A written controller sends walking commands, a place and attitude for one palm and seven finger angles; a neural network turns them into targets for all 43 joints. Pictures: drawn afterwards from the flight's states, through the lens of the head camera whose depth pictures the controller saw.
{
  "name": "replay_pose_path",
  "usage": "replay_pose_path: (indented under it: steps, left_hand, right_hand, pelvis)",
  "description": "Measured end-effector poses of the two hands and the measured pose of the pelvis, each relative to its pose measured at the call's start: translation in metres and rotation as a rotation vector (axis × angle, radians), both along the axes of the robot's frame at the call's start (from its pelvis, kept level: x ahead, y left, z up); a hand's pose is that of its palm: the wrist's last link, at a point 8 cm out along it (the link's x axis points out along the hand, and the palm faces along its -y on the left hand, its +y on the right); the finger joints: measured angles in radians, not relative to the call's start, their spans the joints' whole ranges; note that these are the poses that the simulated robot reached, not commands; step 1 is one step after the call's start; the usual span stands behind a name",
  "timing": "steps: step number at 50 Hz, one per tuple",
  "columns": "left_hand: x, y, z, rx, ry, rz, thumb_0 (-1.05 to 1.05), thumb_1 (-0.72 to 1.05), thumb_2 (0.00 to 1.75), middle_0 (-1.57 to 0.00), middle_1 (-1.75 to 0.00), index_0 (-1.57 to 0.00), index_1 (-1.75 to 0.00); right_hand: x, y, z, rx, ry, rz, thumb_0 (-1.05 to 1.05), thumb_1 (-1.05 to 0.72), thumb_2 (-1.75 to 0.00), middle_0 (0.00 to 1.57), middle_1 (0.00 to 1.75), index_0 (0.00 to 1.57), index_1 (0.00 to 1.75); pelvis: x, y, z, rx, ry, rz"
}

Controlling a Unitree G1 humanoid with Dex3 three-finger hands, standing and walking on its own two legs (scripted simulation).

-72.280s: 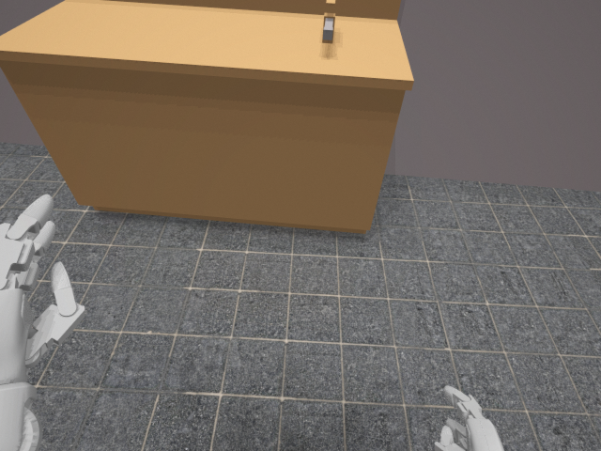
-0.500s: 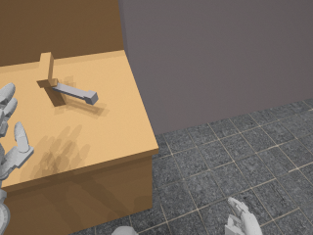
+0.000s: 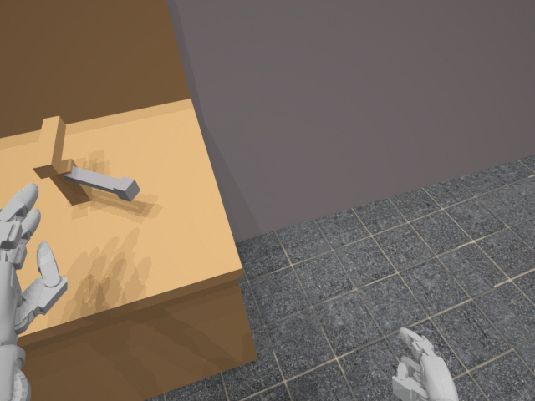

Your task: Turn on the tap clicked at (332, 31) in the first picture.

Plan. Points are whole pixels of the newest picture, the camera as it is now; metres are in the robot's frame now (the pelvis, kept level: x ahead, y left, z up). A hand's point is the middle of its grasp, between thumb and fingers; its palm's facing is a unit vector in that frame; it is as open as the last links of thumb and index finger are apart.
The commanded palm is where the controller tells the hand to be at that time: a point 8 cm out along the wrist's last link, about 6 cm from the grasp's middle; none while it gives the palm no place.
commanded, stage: come to a stop and stand still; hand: left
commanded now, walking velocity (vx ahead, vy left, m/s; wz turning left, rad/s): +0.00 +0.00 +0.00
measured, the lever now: (127, 189) +0.42 +0.28 +0.07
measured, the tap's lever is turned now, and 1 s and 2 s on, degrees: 52 52 52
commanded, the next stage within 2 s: look again from close up in 0.96 s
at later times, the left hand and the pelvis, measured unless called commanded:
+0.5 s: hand out of the picture +0.22 +0.33 +0.16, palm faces +0.40 -0.84 -0.36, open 7.4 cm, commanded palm +0.16 +0.36 +0.17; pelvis -0.01 +0.09 -0.01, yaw -2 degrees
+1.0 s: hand out of the picture +0.24 +0.35 +0.16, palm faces +0.37 -0.86 -0.34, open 7.4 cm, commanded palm +0.19 +0.38 +0.17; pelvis +0.02 +0.11 -0.01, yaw -2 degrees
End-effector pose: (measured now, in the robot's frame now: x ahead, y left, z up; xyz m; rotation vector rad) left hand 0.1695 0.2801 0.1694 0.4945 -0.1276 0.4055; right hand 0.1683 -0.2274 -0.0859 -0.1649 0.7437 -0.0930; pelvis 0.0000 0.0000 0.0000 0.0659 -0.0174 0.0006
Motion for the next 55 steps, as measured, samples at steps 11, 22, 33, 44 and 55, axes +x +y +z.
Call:
replay_pose_path:
  steps: [11, 22, 33, 44, 55]
  left_hand:
    - [0.009, 0.050, 0.025, 0.094, -0.219, -0.053, 0.02, 0.89, 0.90, -0.20, -0.30, -0.21, -0.30]
    - [0.013, 0.083, -0.008, -0.016, -0.148, -0.113, 0.02, 0.89, 0.90, -0.21, -0.30, -0.22, -0.30]
    - [0.025, 0.108, -0.006, -0.039, -0.167, -0.099, 0.02, 0.89, 0.90, -0.20, -0.30, -0.21, -0.30]
    - [0.037, 0.110, -0.003, -0.046, -0.168, -0.118, 0.02, 0.89, 0.90, -0.21, -0.30, -0.21, -0.30]
    - [0.029, 0.103, -0.001, -0.050, -0.152, -0.101, 0.02, 0.89, 0.90, -0.21, -0.30, -0.21, -0.30]
  right_hand:
    - [-0.023, 0.039, -0.020, 0.013, -0.004, 0.051, 0.01, -0.90, -0.90, 0.20, 0.30, 0.20, 0.30]
    - [-0.039, 0.087, 0.000, -0.061, 0.003, 0.026, 0.02, -0.90, -0.90, 0.20, 0.30, 0.20, 0.30]
    - [-0.002, 0.114, 0.013, -0.066, -0.051, 0.045, 0.01, -0.90, -0.90, 0.20, 0.30, 0.20, 0.30]
    - [0.024, 0.118, 0.020, -0.083, -0.074, 0.046, 0.01, -0.90, -0.90, 0.20, 0.30, 0.20, 0.30]
    - [0.016, 0.109, 0.014, -0.078, -0.052, 0.023, 0.01, -0.90, -0.90, 0.20, 0.30, 0.20, 0.30]
  pelvis:
    - [-0.014, 0.038, -0.017, -0.068, -0.001, -0.022]
    - [-0.013, 0.082, -0.011, -0.075, -0.014, -0.036]
    - [0.006, 0.105, -0.009, -0.088, 0.010, -0.041]
    - [0.016, 0.110, -0.009, -0.095, 0.014, -0.036]
    - [0.015, 0.103, -0.008, -0.093, 0.010, -0.036]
